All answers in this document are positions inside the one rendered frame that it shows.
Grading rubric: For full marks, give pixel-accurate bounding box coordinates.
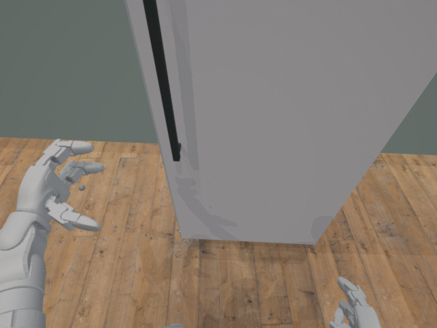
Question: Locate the right robot hand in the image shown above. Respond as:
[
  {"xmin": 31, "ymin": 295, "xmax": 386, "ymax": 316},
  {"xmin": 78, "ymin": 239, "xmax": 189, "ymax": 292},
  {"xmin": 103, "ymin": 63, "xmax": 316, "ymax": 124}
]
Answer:
[{"xmin": 330, "ymin": 277, "xmax": 382, "ymax": 328}]

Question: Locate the handle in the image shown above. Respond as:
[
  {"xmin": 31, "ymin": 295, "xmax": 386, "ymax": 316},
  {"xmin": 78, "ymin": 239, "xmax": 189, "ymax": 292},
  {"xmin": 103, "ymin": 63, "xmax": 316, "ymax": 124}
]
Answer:
[{"xmin": 143, "ymin": 0, "xmax": 181, "ymax": 161}]

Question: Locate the robot left forearm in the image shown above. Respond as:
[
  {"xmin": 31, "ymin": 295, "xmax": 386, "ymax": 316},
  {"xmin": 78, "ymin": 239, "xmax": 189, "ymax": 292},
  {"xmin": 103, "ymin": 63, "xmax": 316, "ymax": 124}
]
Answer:
[{"xmin": 0, "ymin": 211, "xmax": 52, "ymax": 328}]

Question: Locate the left robot hand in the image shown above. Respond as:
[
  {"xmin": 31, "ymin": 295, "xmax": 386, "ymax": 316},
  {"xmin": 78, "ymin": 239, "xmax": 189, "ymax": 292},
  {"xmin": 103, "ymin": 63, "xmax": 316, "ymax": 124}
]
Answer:
[{"xmin": 16, "ymin": 139, "xmax": 104, "ymax": 232}]

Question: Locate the fridge door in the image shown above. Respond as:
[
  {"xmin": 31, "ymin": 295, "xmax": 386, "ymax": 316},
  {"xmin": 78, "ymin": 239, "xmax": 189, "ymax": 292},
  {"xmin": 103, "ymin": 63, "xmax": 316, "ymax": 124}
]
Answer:
[{"xmin": 127, "ymin": 0, "xmax": 437, "ymax": 245}]

